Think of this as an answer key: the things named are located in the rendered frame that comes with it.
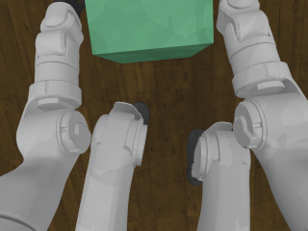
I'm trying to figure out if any left robot forearm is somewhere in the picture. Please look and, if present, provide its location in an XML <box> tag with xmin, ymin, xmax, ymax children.
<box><xmin>16</xmin><ymin>2</ymin><xmax>84</xmax><ymax>141</ymax></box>

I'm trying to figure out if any left robot foot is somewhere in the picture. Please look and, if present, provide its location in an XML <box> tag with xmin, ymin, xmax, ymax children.
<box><xmin>132</xmin><ymin>101</ymin><xmax>149</xmax><ymax>128</ymax></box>

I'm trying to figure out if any right robot upper arm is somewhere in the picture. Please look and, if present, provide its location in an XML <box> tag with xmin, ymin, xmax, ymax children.
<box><xmin>232</xmin><ymin>92</ymin><xmax>308</xmax><ymax>231</ymax></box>

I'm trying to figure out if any robot left thigh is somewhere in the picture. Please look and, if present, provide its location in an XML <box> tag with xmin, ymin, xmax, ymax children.
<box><xmin>75</xmin><ymin>111</ymin><xmax>148</xmax><ymax>231</ymax></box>

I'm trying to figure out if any right robot forearm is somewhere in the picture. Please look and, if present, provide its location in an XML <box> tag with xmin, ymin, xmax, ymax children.
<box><xmin>216</xmin><ymin>0</ymin><xmax>308</xmax><ymax>102</ymax></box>

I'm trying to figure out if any carton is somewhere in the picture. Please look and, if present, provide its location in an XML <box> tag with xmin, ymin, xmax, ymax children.
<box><xmin>85</xmin><ymin>0</ymin><xmax>214</xmax><ymax>64</ymax></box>

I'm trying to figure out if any left robot upper arm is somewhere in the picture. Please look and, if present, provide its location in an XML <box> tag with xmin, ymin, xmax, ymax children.
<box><xmin>0</xmin><ymin>108</ymin><xmax>91</xmax><ymax>231</ymax></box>

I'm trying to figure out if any robot left hand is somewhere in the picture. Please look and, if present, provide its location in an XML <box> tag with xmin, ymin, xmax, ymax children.
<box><xmin>54</xmin><ymin>0</ymin><xmax>86</xmax><ymax>19</ymax></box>

